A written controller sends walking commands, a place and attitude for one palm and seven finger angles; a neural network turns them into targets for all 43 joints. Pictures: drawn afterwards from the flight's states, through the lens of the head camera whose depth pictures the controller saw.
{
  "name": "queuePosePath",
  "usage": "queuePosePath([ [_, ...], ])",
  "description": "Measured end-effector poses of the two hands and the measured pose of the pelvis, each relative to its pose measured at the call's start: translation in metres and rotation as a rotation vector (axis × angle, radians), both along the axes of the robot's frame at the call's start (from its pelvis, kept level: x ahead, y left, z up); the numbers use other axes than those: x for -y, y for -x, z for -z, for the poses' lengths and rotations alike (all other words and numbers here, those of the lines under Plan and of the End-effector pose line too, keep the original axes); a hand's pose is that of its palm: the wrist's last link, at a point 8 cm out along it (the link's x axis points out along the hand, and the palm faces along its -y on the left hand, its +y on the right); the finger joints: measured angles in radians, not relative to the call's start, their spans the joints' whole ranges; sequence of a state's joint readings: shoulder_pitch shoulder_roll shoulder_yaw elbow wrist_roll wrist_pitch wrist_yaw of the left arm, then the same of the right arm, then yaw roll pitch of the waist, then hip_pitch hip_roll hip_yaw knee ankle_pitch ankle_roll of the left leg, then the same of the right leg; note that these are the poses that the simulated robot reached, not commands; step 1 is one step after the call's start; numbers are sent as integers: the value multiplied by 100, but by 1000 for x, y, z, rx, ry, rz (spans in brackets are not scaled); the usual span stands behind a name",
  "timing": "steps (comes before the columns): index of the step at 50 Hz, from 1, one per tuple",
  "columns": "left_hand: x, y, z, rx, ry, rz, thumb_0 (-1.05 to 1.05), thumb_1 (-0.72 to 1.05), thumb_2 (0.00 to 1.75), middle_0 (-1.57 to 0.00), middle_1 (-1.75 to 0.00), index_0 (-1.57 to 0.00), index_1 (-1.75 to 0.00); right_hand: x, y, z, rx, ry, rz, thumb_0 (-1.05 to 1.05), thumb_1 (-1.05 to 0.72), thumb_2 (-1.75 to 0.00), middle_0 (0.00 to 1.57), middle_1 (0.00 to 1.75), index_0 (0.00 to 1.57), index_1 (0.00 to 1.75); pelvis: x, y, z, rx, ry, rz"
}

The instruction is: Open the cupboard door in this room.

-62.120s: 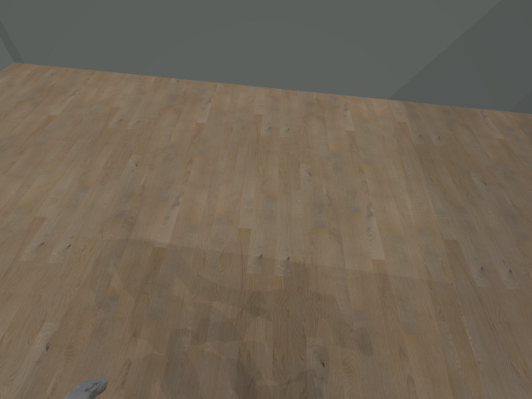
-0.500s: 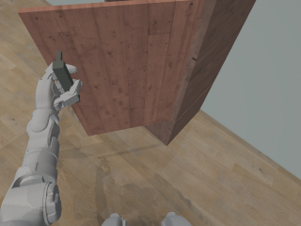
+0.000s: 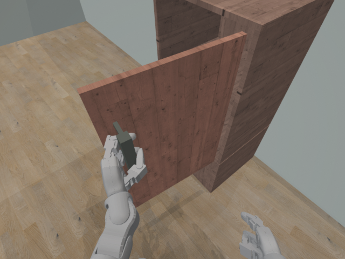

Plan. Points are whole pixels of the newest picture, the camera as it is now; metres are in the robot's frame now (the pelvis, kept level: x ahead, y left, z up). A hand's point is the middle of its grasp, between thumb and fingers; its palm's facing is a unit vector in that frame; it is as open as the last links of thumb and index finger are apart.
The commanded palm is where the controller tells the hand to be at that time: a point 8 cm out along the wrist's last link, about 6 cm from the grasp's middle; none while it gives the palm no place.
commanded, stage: pull the door open along its arc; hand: left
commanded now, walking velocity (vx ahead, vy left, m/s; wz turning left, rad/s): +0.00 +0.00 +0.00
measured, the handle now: (125, 148) +0.36 +0.13 +0.06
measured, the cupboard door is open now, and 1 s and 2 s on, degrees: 83 88 90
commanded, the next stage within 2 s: open thumb and fingers to let go in 0.12 s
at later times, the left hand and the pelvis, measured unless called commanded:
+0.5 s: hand (151, 172) +0.30 +0.06 +0.06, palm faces +0.37 -0.93 -0.01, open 7.8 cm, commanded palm +0.25 +0.11 +0.06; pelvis -0.01 -0.02 +0.00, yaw +2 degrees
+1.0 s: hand (149, 173) +0.29 +0.07 +0.06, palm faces +0.31 -0.95 -0.01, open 14.8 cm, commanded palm +0.25 +0.11 +0.06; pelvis -0.01 +0.01 +0.00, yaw +1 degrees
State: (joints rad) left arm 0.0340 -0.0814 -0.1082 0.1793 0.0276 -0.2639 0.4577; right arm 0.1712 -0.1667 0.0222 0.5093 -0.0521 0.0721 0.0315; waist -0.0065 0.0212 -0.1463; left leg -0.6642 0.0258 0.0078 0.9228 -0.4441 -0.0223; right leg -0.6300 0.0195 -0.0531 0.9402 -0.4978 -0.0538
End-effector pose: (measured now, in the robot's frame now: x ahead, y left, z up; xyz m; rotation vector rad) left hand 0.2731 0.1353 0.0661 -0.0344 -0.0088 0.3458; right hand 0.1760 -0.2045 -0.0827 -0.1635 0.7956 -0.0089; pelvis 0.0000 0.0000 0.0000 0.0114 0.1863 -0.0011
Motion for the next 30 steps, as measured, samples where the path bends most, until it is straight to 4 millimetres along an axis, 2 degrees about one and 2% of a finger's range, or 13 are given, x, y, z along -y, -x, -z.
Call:
queuePosePath([
  [10, 28, 23, -3, -37, -28, -48, 1, 64, 76, -32, -129, -33, -132, 30, 22, 12, -73, 26, 19, 1, -90, -90, 20, 30, 21, 30, 21, -3, -4, 22, -13, -28],
  [19, 29, 21, 2, -15, -57, -54, 0, 60, 77, -35, -131, -33, -132, 51, 31, 24, -104, 68, 25, 1, -90, -90, 20, 30, 20, 30, 28, 4, 0, 5, -20, -42],
  [24, 28, 17, 4, -24, -44, -38, 1, 45, 71, -35, -130, -34, -131, 47, 29, 23, -87, 57, 32, 1, -91, -90, 20, 30, 20, 30, 26, 6, 0, 3, -20, -40],
  [30, 28, 18, 2, -21, -32, -29, 1, 13, 57, -34, -127, -33, -127, 34, 26, 19, -58, 37, 26, 1, -91, -90, 20, 30, 20, 30, 19, 6, 0, 7, -18, -35],
])
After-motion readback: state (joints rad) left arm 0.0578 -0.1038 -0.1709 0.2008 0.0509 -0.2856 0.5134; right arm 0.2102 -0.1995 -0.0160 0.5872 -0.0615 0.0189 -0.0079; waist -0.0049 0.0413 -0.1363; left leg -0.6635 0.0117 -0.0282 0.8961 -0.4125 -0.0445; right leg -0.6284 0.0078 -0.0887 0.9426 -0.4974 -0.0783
